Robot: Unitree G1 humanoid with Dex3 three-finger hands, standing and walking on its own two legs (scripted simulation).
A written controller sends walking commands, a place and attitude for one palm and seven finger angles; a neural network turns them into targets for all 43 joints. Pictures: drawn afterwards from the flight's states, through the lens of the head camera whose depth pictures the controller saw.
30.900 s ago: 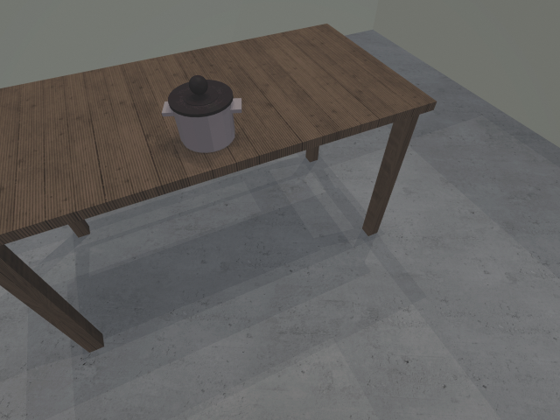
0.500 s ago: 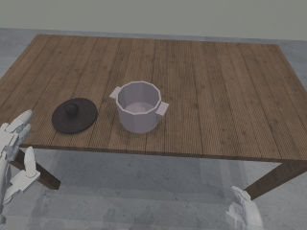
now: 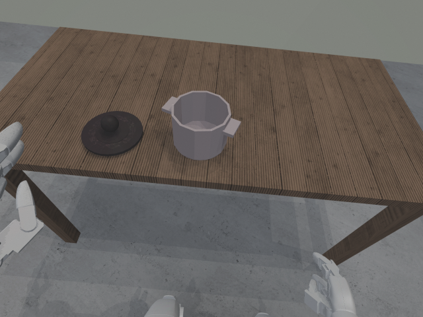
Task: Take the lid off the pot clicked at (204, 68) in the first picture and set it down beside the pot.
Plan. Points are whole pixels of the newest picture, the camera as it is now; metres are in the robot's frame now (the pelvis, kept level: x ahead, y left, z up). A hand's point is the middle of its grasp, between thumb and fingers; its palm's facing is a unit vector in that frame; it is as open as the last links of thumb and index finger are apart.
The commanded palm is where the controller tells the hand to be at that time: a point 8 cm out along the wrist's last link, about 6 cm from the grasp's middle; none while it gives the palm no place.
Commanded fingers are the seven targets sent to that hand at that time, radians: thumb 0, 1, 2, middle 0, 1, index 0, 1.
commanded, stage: step back with the hand held close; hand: left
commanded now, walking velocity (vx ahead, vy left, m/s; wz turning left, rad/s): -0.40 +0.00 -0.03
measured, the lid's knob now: (109, 123) +0.55 +0.30 -0.02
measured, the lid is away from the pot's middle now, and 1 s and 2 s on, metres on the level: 0.24 0.24 0.24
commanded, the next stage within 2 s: stop stepping back and stand still in 0.86 s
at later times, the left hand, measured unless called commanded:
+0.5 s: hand (46, 243) +0.17 +0.20 +0.19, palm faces +0.31 -0.85 -0.42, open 7.4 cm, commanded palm +0.10 +0.26 +0.20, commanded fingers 0.00 0.90 0.90 -0.20 -0.30 -0.20 -0.30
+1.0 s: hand out of the picture +0.10 +0.21 +0.17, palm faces +0.32 -0.87 -0.37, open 7.4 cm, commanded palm +0.03 +0.27 +0.20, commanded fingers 0.00 0.90 0.90 -0.20 -0.30 -0.20 -0.30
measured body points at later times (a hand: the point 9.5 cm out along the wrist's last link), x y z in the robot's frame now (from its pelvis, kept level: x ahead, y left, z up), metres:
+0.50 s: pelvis -0.03 -0.02 +0.00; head +0.01 +0.02 +0.44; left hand +0.15 +0.25 +0.21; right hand +0.14 -0.25 -0.08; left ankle +0.08 +0.12 -0.71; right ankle +0.06 -0.19 -0.72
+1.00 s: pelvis -0.10 +0.00 -0.02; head -0.09 +0.03 +0.43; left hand +0.08 +0.26 +0.19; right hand +0.06 -0.26 -0.09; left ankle +0.07 +0.12 -0.70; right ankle +0.06 -0.19 -0.71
